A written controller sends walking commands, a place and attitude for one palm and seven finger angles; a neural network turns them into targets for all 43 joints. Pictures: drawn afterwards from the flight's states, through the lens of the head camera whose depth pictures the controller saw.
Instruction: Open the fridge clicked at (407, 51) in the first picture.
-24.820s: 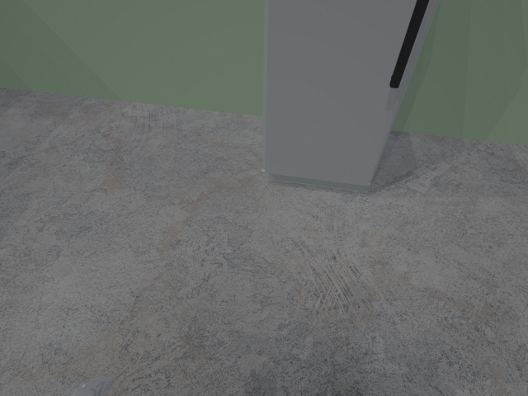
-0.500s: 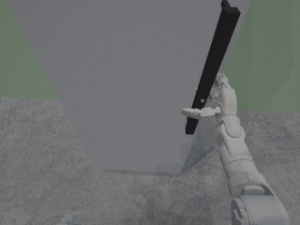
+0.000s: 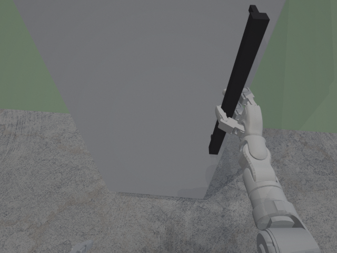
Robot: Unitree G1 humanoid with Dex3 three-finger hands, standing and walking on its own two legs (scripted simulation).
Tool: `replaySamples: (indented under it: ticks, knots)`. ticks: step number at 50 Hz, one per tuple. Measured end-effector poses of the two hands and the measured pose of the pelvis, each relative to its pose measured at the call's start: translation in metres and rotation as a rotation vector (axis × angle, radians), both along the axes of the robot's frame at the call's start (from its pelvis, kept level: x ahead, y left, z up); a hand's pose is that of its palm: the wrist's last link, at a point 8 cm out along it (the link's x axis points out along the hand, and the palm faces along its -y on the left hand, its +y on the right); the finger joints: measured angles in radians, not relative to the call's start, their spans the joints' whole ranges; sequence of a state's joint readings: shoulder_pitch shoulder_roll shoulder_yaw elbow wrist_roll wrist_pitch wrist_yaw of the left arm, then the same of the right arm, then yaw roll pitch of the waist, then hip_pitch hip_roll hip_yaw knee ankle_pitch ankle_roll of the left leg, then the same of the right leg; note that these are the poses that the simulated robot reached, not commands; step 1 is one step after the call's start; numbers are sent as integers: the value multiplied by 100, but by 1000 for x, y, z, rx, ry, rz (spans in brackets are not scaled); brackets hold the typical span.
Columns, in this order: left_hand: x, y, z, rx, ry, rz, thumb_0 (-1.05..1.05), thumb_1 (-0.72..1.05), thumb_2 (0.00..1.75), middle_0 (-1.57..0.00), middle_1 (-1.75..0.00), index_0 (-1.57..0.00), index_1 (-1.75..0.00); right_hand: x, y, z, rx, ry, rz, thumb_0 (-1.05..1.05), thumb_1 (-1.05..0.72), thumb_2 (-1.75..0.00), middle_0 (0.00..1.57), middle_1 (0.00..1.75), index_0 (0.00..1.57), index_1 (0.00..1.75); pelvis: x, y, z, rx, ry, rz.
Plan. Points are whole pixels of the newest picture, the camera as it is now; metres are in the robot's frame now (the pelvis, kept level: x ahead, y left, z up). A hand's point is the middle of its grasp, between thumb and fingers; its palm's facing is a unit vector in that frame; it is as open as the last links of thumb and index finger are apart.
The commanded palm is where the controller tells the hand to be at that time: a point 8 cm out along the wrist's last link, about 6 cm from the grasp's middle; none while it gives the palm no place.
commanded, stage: grip the handle and tug to test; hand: right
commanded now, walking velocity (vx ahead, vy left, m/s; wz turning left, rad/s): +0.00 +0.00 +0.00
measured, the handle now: (228, 98) +0.48 -0.08 +0.12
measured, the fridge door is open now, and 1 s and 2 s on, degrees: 0 0 7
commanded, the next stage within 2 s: pull the door a little, standing still in 0.64 s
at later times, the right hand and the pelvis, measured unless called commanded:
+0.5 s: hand (223, 119) +0.42 -0.07 +0.11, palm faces -0.02 +1.00 +0.00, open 7.1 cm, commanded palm +0.37 -0.12 +0.11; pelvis +0.01 +0.02 +0.00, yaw +0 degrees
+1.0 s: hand (223, 119) +0.41 -0.07 +0.11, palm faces -0.04 +1.00 +0.00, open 7.1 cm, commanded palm +0.36 -0.13 +0.11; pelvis +0.04 +0.02 +0.01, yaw +0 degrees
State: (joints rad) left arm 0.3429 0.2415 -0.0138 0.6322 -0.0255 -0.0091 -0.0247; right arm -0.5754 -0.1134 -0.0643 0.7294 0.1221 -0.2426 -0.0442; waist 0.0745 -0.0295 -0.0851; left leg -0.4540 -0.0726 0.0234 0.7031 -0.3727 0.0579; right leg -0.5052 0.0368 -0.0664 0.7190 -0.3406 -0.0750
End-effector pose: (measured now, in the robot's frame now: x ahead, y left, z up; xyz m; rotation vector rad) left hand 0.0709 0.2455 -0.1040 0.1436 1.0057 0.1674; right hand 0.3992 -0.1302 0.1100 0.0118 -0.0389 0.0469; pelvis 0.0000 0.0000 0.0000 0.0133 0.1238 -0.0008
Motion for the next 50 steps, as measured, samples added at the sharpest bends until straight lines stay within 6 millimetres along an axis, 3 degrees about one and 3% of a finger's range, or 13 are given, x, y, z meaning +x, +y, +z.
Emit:
replaySamples:
  ticks: [24, 50]
  knots:
    - [13, 15, 2, -10, -26, -8, 1, 91, 90, -20, -30, -20, -30, -3, 4, 1, -11, 10, -27, 1, -59, -75, 28, 134, 23, 134, 5, 14, 2, -12, -1, 0]
    - [94, 18, 19, -20, -113, -53, 1, 91, 90, -20, -30, -20, -30, -5, 3, 3, -12, 36, -9, 1, -61, -73, 25, 132, 22, 135, 43, 23, 10, -23, 5, 2]
